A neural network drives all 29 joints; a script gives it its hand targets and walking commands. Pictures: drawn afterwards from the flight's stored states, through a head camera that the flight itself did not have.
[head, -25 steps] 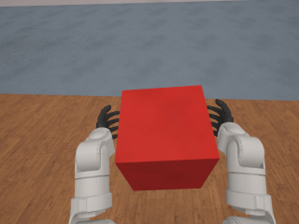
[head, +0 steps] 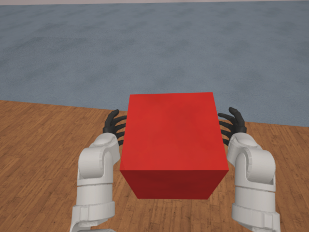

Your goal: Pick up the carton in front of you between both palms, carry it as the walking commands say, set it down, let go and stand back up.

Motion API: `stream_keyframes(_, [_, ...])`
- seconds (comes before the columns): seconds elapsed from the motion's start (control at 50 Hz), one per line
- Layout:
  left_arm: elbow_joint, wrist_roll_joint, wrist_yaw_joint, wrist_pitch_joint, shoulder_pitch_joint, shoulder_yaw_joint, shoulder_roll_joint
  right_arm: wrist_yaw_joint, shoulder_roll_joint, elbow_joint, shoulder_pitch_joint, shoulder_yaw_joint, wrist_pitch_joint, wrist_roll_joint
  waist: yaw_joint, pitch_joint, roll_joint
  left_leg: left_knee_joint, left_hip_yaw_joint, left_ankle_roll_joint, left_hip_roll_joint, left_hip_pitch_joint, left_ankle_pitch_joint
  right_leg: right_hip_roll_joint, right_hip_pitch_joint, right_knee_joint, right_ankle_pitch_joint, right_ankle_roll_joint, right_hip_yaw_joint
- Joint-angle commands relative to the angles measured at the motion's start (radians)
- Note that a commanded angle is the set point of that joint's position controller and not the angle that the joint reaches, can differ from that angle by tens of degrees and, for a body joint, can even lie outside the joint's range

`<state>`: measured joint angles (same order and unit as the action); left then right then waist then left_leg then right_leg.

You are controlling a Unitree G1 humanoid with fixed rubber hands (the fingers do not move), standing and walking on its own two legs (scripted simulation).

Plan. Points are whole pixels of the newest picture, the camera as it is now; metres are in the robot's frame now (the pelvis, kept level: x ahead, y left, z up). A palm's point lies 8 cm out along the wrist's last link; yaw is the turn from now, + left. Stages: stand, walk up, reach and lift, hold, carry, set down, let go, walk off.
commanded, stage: carry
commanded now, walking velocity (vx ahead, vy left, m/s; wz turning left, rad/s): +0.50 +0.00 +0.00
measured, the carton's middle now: (171, 150) +0.34 +0.02 +0.05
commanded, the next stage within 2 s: none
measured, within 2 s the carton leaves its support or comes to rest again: neither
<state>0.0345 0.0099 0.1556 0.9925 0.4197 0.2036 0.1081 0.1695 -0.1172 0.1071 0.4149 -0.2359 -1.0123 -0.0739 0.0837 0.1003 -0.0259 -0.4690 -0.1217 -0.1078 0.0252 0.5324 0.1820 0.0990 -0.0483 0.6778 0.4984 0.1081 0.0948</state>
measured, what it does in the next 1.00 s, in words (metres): goes down: left foot 0.05 m lower, then right foot 0.04 m lower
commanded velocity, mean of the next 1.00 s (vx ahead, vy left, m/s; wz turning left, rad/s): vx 0.50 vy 0.00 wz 0.00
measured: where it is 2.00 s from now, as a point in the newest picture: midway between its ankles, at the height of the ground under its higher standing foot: (189, 143)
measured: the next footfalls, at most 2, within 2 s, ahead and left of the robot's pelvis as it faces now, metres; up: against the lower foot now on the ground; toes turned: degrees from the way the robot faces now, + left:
left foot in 0.02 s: +0.18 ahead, +0.07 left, -0.05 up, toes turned +3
right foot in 0.48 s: +0.44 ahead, -0.12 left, -0.09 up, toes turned -2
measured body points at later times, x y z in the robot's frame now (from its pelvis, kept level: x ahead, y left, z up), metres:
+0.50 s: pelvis +0.31 -0.05 -0.06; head +0.32 -0.06 +0.39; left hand +0.65 +0.09 +0.04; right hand +0.64 -0.22 +0.05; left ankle +0.16 +0.06 -0.73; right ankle +0.41 -0.12 -0.79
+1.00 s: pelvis +0.61 -0.06 -0.09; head +0.59 -0.07 +0.35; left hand +0.94 +0.11 +0.02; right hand +0.96 -0.19 +0.02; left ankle +0.74 +0.02 -0.82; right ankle +0.41 -0.12 -0.77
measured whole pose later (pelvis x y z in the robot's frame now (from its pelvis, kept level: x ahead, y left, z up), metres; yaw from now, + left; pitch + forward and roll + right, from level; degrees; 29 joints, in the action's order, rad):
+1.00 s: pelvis +0.61 -0.06 -0.09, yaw +0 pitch +3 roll +0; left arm -0.02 0.01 0.16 1.00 0.43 0.21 0.10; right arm 0.17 -0.12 0.04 0.43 -0.25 -1.01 -0.08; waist 0.08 0.14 -0.02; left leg -0.43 -0.11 -0.11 0.01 0.48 0.20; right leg 0.07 -0.06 0.72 0.52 0.07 0.08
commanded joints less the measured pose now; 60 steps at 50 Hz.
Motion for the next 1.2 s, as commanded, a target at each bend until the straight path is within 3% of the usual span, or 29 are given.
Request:
stream_keyframes(0.0, [0.04, -0.201, -0.028, 0.01, 0.522, -0.587, 0.705, 0.001, -0.599, -0.041, 0.404, 0.51, -0.013, 0.11, -0.127, 0.322, 0.058, 0.0, 0.057, -0.017, -0.086, -0.553, 0.123, -0.143, -0.198, 0.455, -0.67, -0.076, -0.031])
stream_keyframes(0.02, [0.035, -0.188, -0.026, 0.02, 0.54, -0.596, 0.705, 0.003, -0.6, -0.087, 0.388, 0.484, -0.016, 0.096, -0.163, 0.318, -0.105, -0.167, 0.229, -0.078, -0.225, -0.735, 0.467, -0.049, -0.474, 0.68, -0.142, -0.09, -0.015])
stream_keyframes(0.04, [-0.007, -0.158, -0.019, 0.031, 0.478, -0.563, 0.695, 0.012, -0.592, -0.084, 0.402, 0.48, -0.014, 0.085, -0.149, 0.426, -0.309, -0.11, 0.632, -0.266, -0.422, -0.883, 0.412, 0.029, -0.713, 0.92, 0.154, -0.129, -0.086])
stream_keyframes(0.06, [-0.025, -0.147, -0.015, 0.039, 0.486, -0.528, 0.685, 0.011, -0.634, -0.094, 0.469, 0.524, -0.011, 0.131, -0.168, 0.472, -0.211, -0.03, 0.833, -0.356, -0.467, -0.911, -0.015, -0.02, -0.83, 1.025, 0.144, -0.1, -0.14])
stream_keyframes(0.08, [0.053, -0.16, -0.01, 0.023, 0.544, -0.53, 0.722, -0.006, -0.743, -0.052, 0.524, 0.582, -0.003, 0.195, -0.153, 0.42, 0.013, 0.045, 0.771, -0.294, -0.42, -0.701, -0.345, -0.074, -0.777, 0.926, 0.055, -0.065, -0.166])
stream_keyframes(0.14, [0.048, -0.114, -0.025, -0.027, 0.635, -0.528, 0.825, -0.055, -0.87, -0.024, 0.669, 0.651, 0.049, 0.265, -0.078, 0.286, 0.0, 0.133, 0.544, -0.166, -0.301, -0.31, -0.634, -0.149, -0.6, 0.595, -0.057, -0.057, -0.161])
stream_keyframes(0.3, [0.066, -0.09, -0.025, -0.106, 0.441, -0.559, 0.788, -0.055, -0.838, 0.0, 0.516, 0.712, 0.117, 0.271, -0.179, 0.342, -0.027, -0.081, 0.262, -0.131, -0.209, -0.556, 0.291, -0.121, -0.671, 0.125, -0.38, -0.07, -0.044])
stream_keyframes(0.36, [0.108, -0.09, -0.016, -0.105, 0.438, -0.592, 0.734, -0.052, -0.811, -0.028, 0.413, 0.694, 0.116, 0.249, -0.184, 0.311, -0.139, -0.097, 0.2, -0.094, -0.164, -0.545, 0.22, -0.098, -0.583, -0.059, -0.496, -0.064, -0.02])
stream_keyframes(0.42, [0.099, -0.073, -0.01, -0.093, 0.418, -0.552, 0.681, -0.043, -0.75, 0.032, 0.475, 0.724, 0.103, 0.264, -0.151, 0.317, -0.03, -0.243, 0.145, -0.053, -0.149, -0.406, 0.113, -0.034, -0.25, -0.246, -0.677, -0.037, 0.072])
stream_keyframes(0.46, [0.072, -0.052, 0.002, -0.061, 0.349, -0.504, 0.617, -0.031, -0.709, -0.019, 0.435, 0.676, 0.071, 0.249, -0.073, 0.407, 0.098, -0.568, 0.051, 0.017, -0.078, -0.133, -0.315, -0.261, 0.128, -0.168, -0.908, 0.005, -0.184])
stream_keyframes(0.48, [0.082, -0.069, 0.007, -0.054, 0.362, -0.521, 0.587, -0.026, -0.724, 0.031, 0.475, 0.698, 0.068, 0.265, -0.056, 0.45, 0.249, -0.794, 0.061, 0.061, 0.031, 0.125, -0.783, -0.485, 0.354, -0.12, -1.15, 0.101, -0.505])
stream_keyframes(0.5, [0.088, -0.077, 0.015, -0.04, 0.358, -0.511, 0.588, -0.017, -0.689, 0.021, 0.454, 0.664, 0.051, 0.26, -0.021, 0.496, 0.334, -0.96, 0.125, 0.067, 0.06, 0.293, -0.818, -0.498, 0.42, -0.133, -0.95, 0.225, -0.646])
stream_keyframes(0.54, [0.117, -0.151, 0.002, -0.037, 0.442, -0.566, 0.657, -0.017, -0.714, 0.033, 0.509, 0.631, 0.046, 0.258, 0.012, 0.447, 0.082, -0.954, 0.147, 0.054, -0.001, 0.39, -0.744, -0.447, 0.311, -0.2, -0.554, 0.22, -0.678])
stream_keyframes(0.6, [0.15, -0.194, -0.026, -0.045, 0.585, -0.626, 0.727, -0.007, -0.732, -0.051, 0.482, 0.566, 0.047, 0.162, -0.054, 0.32, 0.073, -0.745, 0.18, 0.052, -0.081, 0.27, -0.602, -0.41, 0.051, -0.266, -0.529, 0.138, -0.486])
stream_keyframes(0.66, [0.161, -0.252, -0.058, -0.054, 0.61, -0.65, 0.76, -0.001, -0.766, 0.012, 0.542, 0.607, 0.066, 0.174, -0.034, 0.311, 0.19, -0.608, 0.136, 0.069, -0.065, 0.274, -0.496, -0.36, 0.071, -0.294, -0.659, 0.119, -0.413])
stream_keyframes(0.68, [0.147, -0.27, -0.066, -0.052, 0.594, -0.655, 0.789, 0.001, -0.735, 0.009, 0.517, 0.581, 0.068, 0.156, -0.031, 0.294, 0.094, -0.58, 0.129, 0.076, -0.075, 0.267, -0.401, -0.367, 0.052, -0.302, -0.719, 0.11, -0.363])
stream_keyframes(0.72, [0.134, -0.252, -0.059, -0.048, 0.584, -0.635, 0.737, 0.011, -0.706, -0.012, 0.455, 0.573, 0.066, 0.117, -0.031, 0.294, 0.116, -0.494, 0.108, 0.055, -0.062, 0.245, -0.328, -0.302, 0.08, -0.283, -0.861, 0.093, -0.284])
stream_keyframes(0.8, [0.093, -0.231, -0.046, -0.021, 0.55, -0.614, 0.719, 0.015, -0.684, -0.018, 0.467, 0.556, 0.041, 0.123, -0.006, 0.226, 0.067, -0.282, 0.045, 0.037, -0.027, 0.234, -0.132, -0.24, 0.113, -0.269, -0.961, 0.047, -0.185])
stream_keyframes(0.86, [0.069, -0.18, -0.038, -0.016, 0.488, -0.561, 0.7, -0.001, -0.687, -0.002, 0.501, 0.594, 0.017, 0.141, 0.024, 0.202, 0.165, -0.108, 0.036, 0.018, -0.027, 0.108, 0.0, -0.248, 0.112, -0.233, -0.793, 0.037, -0.166])
stream_keyframes(0.88, [0.029, -0.18, -0.031, -0.007, 0.52, -0.581, 0.699, 0.0, -0.672, -0.017, 0.495, 0.567, 0.015, 0.147, -0.011, 0.178, 0.169, -0.085, 0.092, 0.002, -0.042, 0.056, 0.01, -0.25, 0.036, -0.207, -0.747, 0.027, -0.165])
stream_keyframes(0.9, [0.026, -0.199, -0.031, -0.006, 0.512, -0.571, 0.705, 0.001, -0.669, -0.011, 0.48, 0.566, 0.011, 0.126, 0.025, 0.193, 0.125, -0.011, -0.008, 0.002, 0.017, 0.044, 0.037, -0.193, 0.105, -0.194, -0.759, 0.025, -0.13])
stream_keyframes(0.94, [-0.025, -0.164, -0.028, 0.005, 0.494, -0.553, 0.701, -0.003, -0.643, -0.101, 0.422, 0.526, -0.005, 0.117, -0.032, 0.2, 0.15, 0.026, -0.009, -0.004, 0.013, -0.16, 0.006, -0.201, 0.044, -0.005, -0.891, -0.007, -0.115])
stream_keyframes(0.98, [0.027, -0.17, -0.021, -0.002, 0.529, -0.556, 0.713, -0.006, -0.682, -0.075, 0.454, 0.519, 0.001, 0.123, -0.097, 0.301, 0.058, 0.051, -0.016, -0.012, -0.04, -0.454, 0.076, -0.154, -0.105, 0.286, -0.758, -0.055, -0.063])
stream_keyframes(1.0, [0.021, -0.162, -0.018, 0.008, 0.608, -0.568, 0.719, -0.004, -0.64, -0.122, 0.461, 0.488, 0.004, 0.1, -0.108, 0.326, -0.093, -0.098, 0.155, -0.033, -0.21, -0.621, 0.379, -0.128, -0.315, 0.487, -0.316, -0.074, -0.043])
stream_keyframes(1.02, [0.01, -0.18, -0.016, 0.018, 0.576, -0.568, 0.74, 0.01, -0.626, -0.173, 0.404, 0.465, 0.005, 0.081, -0.159, 0.513, -0.312, -0.098, 0.637, -0.3, -0.457, -0.924, 0.316, 0.022, -0.673, 0.854, 0.144, -0.145, -0.058])
stream_keyframes(1.04, [0.0, -0.207, -0.015, 0.012, 0.553, -0.584, 0.772, 0.006, -0.665, -0.092, 0.446, 0.499, 0.018, 0.142, -0.153, 0.526, -0.225, -0.04, 0.732, -0.295, -0.43, -0.966, 0.001, -0.023, -0.79, 0.906, 0.121, -0.093, -0.12])
stream_keyframes(1.06, [0.039, -0.184, -0.013, -0.002, 0.589, -0.571, 0.783, -0.005, -0.734, -0.065, 0.517, 0.562, 0.026, 0.168, -0.194, 0.463, -0.105, 0.004, 0.713, -0.283, -0.408, -0.867, -0.148, -0.052, -0.861, 0.911, 0.1, -0.085, -0.142])
stream_keyframes(1.12, [0.033, -0.115, -0.013, -0.043, 0.587, -0.512, 0.81, -0.044, -0.852, -0.033, 0.623, 0.646, 0.064, 0.266, -0.13, 0.347, 0.05, 0.046, 0.568, -0.211, -0.341, -0.486, -0.252, -0.129, -0.685, 0.628, -0.019, -0.06, -0.148])
stream_keyframes(1.18, [-0.007, -0.066, -0.013, -0.075, 0.514, -0.532, 0.811, -0.074, -0.864, -0.023, 0.611, 0.701, 0.102, 0.294, -0.115, 0.31, -0.075, 0.081, 0.393, -0.163, -0.272, -0.357, -0.289, -0.15, -0.591, 0.389, -0.116, -0.065, -0.098])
